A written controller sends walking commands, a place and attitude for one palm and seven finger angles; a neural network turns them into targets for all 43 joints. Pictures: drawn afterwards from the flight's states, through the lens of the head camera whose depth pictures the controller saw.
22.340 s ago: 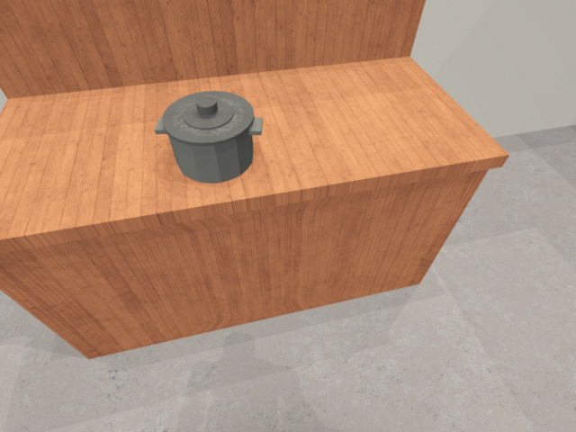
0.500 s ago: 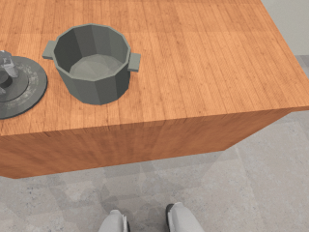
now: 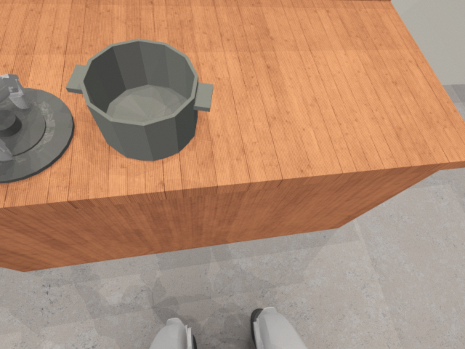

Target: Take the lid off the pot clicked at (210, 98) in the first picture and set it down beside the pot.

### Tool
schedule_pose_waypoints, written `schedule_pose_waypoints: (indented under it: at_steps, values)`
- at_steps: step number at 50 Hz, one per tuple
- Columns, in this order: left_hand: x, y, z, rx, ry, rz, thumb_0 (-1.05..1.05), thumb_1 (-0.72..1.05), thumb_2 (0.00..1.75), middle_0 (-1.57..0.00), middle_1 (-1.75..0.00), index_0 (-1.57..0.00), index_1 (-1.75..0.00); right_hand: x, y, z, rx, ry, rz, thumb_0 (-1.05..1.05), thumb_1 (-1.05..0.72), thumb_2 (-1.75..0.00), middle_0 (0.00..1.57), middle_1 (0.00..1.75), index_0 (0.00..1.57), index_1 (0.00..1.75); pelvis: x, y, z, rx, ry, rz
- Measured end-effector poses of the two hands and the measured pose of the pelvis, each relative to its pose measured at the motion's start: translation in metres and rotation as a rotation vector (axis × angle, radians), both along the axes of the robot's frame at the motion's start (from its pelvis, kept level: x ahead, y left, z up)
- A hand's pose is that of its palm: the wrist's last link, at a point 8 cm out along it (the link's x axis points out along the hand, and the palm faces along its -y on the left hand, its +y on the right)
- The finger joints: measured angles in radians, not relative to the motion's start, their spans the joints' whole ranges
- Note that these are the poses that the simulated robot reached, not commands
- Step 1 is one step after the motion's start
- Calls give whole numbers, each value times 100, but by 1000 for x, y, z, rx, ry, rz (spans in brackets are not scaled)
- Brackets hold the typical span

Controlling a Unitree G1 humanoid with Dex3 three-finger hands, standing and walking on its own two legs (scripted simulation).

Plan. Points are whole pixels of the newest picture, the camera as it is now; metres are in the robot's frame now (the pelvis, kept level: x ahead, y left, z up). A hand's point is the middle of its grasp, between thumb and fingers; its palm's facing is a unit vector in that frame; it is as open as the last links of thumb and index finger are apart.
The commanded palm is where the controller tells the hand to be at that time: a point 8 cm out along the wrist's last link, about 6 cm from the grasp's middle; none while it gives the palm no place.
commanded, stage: open the fingers wide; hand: left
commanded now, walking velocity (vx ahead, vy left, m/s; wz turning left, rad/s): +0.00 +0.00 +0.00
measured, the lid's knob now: (4, 123) +0.50 +0.35 +0.01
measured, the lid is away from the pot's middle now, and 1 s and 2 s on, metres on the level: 0.23 0.23 0.23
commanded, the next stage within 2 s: raise the empty hand in 0.02 s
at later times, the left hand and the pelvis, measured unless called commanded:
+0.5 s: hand out of the picture +0.46 +0.35 +0.07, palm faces -0.45 -0.12 -0.88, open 10.9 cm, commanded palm +0.51 +0.34 +0.12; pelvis +0.00 +0.00 +0.01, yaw +1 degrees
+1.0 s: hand out of the picture +0.48 +0.35 +0.12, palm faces -0.41 -0.13 -0.90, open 10.9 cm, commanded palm +0.50 +0.35 +0.18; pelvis +0.02 +0.00 +0.02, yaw +1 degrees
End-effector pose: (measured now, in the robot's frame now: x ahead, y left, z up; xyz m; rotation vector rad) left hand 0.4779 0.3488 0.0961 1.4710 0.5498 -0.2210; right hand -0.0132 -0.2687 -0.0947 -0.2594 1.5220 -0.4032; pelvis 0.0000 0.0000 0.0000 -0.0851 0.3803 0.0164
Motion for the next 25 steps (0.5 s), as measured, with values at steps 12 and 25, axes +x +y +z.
schedule_pose_waypoints:
  at_steps: [12,25]
  values:
    - [-6,-1,5,6,-12,1,0,11,40,-30,-99,-30,-99,7,-5,1,-5,-32,12,0,-91,-90,20,30,21,30,-2,-2,2,4,-12,2]
    - [-8,4,32,1,-12,27,0,10,41,-30,-98,-30,-99,10,-10,7,-12,-59,15,0,-91,-90,20,30,21,30,0,-5,7,9,-38,7]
